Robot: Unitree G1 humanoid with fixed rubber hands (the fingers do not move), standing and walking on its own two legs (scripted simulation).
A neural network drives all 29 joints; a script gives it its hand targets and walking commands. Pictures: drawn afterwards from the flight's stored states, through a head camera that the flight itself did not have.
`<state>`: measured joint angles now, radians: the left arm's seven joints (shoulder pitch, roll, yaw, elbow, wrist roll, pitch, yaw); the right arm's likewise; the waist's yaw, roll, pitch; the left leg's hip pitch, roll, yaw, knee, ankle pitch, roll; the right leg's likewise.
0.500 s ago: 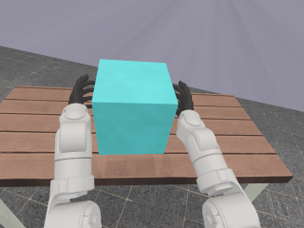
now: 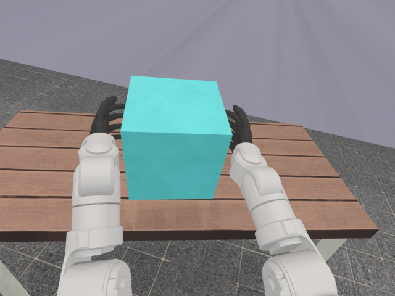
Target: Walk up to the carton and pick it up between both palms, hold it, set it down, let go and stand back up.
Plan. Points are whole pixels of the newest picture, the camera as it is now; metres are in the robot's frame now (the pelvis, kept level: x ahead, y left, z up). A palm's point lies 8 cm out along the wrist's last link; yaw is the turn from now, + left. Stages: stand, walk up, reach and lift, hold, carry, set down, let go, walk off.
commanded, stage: hold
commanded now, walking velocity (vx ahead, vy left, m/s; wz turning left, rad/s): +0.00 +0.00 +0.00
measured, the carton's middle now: (173, 139) +0.39 +0.02 +0.17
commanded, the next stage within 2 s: none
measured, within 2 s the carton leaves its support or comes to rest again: neither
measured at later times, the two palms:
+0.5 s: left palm (109, 139) +0.36 +0.14 +0.19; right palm (244, 147) +0.35 -0.12 +0.18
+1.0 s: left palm (107, 139) +0.36 +0.15 +0.19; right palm (243, 146) +0.35 -0.12 +0.18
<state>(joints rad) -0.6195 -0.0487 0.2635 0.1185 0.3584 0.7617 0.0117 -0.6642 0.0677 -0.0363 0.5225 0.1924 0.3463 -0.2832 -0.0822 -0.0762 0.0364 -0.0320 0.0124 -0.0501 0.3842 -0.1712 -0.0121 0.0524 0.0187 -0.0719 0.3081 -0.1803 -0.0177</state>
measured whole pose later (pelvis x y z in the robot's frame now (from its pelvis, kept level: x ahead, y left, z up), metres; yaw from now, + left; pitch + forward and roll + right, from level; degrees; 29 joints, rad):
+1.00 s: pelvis +0.00 +0.00 +0.00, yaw +0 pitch -10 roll -1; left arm -0.60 -0.05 0.25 0.10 0.35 0.75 0.02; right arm -0.65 0.05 -0.01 0.49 0.20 0.35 -0.29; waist -0.09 -0.07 0.06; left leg -0.03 0.01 -0.05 0.39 -0.17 -0.01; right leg 0.05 0.02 -0.07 0.31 -0.18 -0.02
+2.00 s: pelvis +0.00 +0.00 +0.00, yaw +0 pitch -10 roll -1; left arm -0.60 -0.05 0.25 0.10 0.36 0.75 0.02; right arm -0.66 0.05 -0.01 0.50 0.20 0.35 -0.28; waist -0.09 -0.07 0.06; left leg -0.03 0.01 -0.05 0.38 -0.17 -0.01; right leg 0.05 0.02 -0.07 0.31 -0.18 -0.02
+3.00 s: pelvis +0.00 +0.00 +0.00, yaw +0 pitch -10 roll -1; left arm -0.60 -0.06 0.25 0.10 0.36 0.75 0.02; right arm -0.66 0.05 -0.01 0.50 0.20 0.34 -0.28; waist -0.09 -0.07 0.06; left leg -0.03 0.01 -0.05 0.38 -0.17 -0.01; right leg 0.05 0.02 -0.07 0.31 -0.18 -0.02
